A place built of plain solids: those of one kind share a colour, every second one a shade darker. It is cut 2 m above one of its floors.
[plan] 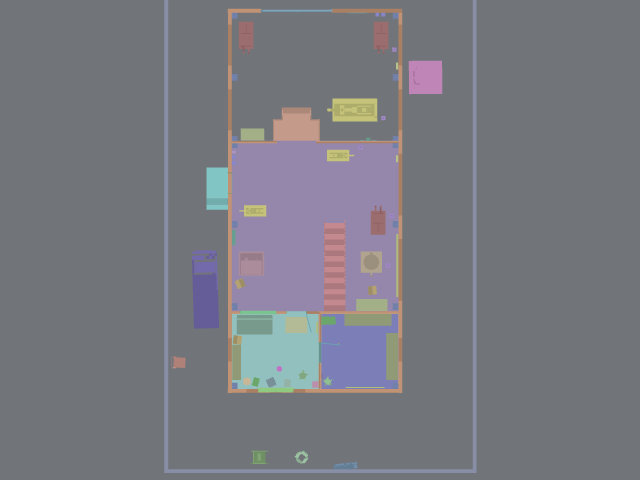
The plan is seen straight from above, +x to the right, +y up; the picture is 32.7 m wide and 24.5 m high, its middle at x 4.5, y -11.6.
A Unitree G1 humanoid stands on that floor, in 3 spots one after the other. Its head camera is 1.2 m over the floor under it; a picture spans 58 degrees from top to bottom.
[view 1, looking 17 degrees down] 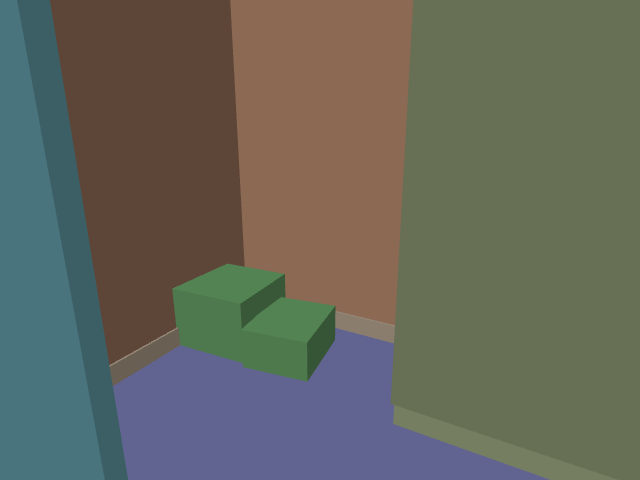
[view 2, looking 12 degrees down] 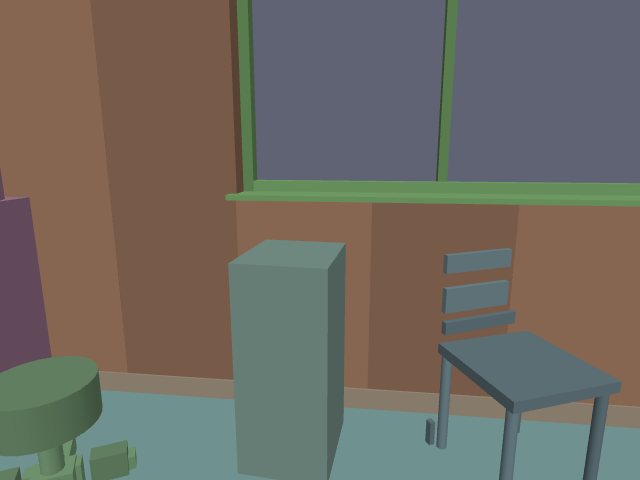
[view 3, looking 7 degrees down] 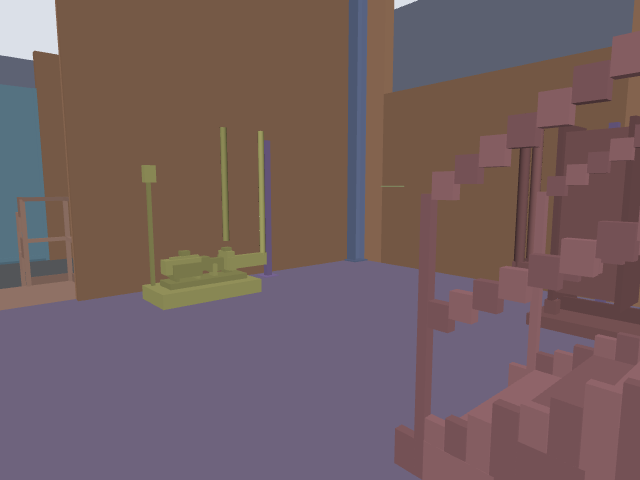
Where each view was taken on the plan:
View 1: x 6.20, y -17.35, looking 119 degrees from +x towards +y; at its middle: wall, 2.38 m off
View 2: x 2.55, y -17.35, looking -83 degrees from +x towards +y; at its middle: wall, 1.91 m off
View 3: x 3.30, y -11.70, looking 49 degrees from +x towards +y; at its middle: wall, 6.73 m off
